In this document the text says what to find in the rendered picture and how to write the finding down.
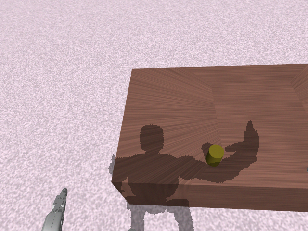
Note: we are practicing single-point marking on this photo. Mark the left robot hand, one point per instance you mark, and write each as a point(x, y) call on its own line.
point(54, 220)

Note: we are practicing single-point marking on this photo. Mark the can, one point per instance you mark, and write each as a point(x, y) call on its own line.
point(214, 155)

